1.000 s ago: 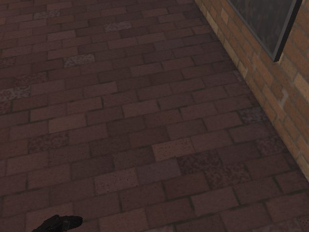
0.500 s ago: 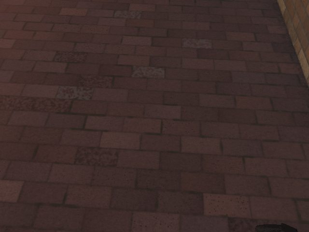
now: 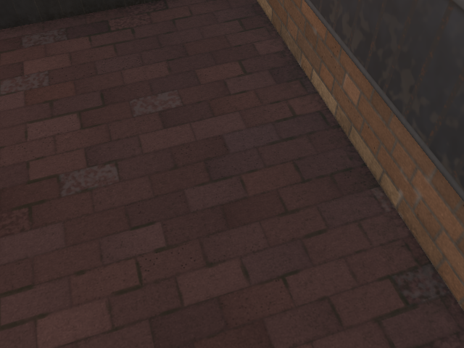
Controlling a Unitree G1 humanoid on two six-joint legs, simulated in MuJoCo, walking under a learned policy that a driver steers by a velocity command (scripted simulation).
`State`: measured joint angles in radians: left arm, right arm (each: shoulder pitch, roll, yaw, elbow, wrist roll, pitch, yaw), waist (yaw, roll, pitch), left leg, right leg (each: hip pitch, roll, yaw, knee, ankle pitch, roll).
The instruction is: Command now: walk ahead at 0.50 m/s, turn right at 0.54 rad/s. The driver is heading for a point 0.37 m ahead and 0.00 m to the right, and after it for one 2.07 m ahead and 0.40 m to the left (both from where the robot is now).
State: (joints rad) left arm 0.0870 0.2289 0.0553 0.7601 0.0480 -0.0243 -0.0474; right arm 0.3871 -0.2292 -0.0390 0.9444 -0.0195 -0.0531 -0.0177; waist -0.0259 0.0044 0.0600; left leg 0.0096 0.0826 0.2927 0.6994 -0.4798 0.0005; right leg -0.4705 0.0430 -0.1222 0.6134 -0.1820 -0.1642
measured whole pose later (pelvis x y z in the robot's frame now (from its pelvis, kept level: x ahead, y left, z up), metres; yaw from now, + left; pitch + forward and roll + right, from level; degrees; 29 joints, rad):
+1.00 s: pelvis +0.57 +0.02 +0.03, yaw +10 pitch +2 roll +0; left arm 0.03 0.26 0.01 0.71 0.03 -0.03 -0.02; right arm 0.44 -0.27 -0.08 0.87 -0.01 -0.04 0.00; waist -0.10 -0.03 0.03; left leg -0.03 -0.15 -0.20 0.32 -0.29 0.11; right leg -0.60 -0.05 0.05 0.63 -0.05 0.05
